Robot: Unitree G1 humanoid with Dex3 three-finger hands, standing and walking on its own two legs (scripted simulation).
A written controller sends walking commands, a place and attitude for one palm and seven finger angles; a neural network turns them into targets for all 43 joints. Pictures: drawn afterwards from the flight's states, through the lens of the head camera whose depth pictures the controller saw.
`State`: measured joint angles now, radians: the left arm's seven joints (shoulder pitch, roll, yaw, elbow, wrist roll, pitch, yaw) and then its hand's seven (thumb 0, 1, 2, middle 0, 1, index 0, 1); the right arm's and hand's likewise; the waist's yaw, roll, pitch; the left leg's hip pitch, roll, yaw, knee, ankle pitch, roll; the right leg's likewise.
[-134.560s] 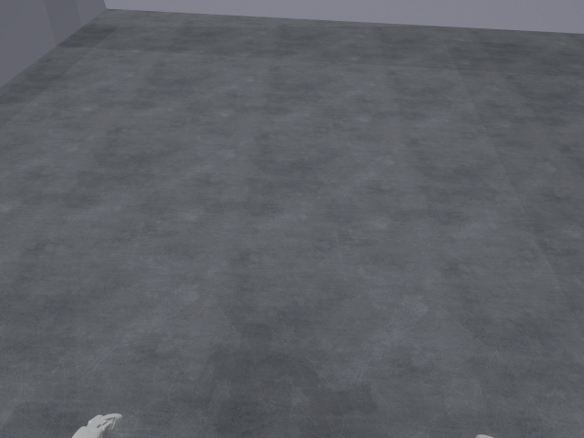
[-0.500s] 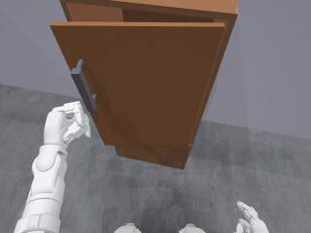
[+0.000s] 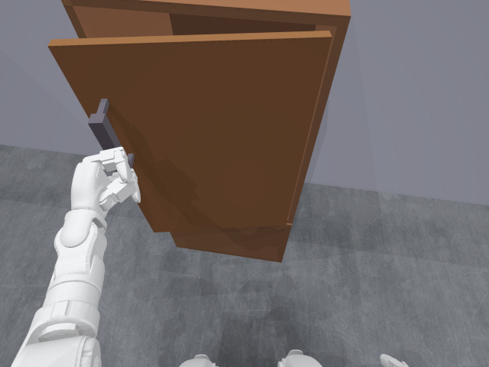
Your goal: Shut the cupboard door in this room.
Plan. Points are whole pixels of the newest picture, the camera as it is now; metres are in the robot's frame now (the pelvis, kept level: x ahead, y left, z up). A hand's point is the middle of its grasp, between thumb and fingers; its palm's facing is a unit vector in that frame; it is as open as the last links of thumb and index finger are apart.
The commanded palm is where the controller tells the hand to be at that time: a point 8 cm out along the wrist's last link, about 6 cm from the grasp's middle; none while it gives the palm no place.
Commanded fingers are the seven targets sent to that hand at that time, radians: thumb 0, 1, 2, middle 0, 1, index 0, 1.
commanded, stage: bring the fist close to the handle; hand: left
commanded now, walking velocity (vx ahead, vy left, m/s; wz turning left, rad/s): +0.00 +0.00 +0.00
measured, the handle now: (116, 142) +0.48 +0.24 +0.07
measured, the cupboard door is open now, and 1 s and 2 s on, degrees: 12 2 0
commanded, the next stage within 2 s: push the door shut along its arc in 0.10 s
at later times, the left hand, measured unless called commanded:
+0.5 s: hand (133, 169) +0.42 +0.20 +0.07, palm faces +0.01 -1.00 -0.03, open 3.1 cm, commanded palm +0.40 +0.25 +0.07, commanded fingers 0.00 0.90 0.90 -1.30 -1.50 -1.30 -1.50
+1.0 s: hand (141, 143) +0.47 +0.19 +0.08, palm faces -0.13 -0.99 -0.03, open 3.1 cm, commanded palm +0.47 +0.24 +0.07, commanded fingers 0.00 0.90 0.90 -1.30 -1.50 -1.30 -1.50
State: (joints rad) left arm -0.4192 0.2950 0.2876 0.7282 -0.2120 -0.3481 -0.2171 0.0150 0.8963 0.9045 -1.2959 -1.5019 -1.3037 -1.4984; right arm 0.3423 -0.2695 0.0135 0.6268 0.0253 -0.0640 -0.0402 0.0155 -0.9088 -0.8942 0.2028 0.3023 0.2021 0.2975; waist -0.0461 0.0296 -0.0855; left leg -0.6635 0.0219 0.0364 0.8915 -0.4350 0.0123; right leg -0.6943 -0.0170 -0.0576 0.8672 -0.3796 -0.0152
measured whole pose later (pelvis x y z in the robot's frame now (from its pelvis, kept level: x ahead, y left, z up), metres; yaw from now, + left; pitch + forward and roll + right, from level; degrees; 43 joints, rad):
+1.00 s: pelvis -0.01 +0.01 -0.02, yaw +0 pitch +18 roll -2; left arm -0.90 0.52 0.31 1.17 -0.16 -0.36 -0.41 0.02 0.90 0.90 -1.30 -1.50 -1.31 -1.50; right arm 0.36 -0.29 0.04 0.66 0.02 -0.04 -0.05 0.01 -0.91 -0.89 0.20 0.30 0.20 0.30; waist -0.14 0.02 -0.08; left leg -0.88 0.03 0.01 1.01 -0.45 0.02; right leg -0.88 -0.01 -0.08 0.95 -0.38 -0.01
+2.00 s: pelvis +0.00 +0.00 -0.01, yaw -2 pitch +19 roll -1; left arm -0.81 0.43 0.44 1.11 -0.08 -0.39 -0.09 0.02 0.89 0.90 -1.29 -1.50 -1.30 -1.50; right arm 0.48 -0.27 0.02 0.62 -0.02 0.00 0.01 0.01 -0.91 -0.89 0.20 0.30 0.20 0.30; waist -0.16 0.05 -0.10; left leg -0.84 0.06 0.05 0.94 -0.45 0.01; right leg -0.87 0.02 -0.04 0.89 -0.36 -0.02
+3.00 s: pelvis +0.00 +0.00 +0.03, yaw +0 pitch +3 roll +0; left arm -0.12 0.27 0.22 0.32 -0.23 -0.20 -0.17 0.02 0.90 0.90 -1.26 -1.46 -1.27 -1.46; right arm 0.27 -0.28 0.02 0.60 0.06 -0.08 -0.08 0.02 -0.91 -0.89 0.20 0.30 0.20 0.30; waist 0.00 0.05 -0.06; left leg -0.39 0.02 0.03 0.70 -0.36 0.01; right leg -0.43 -0.01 -0.06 0.68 -0.31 -0.02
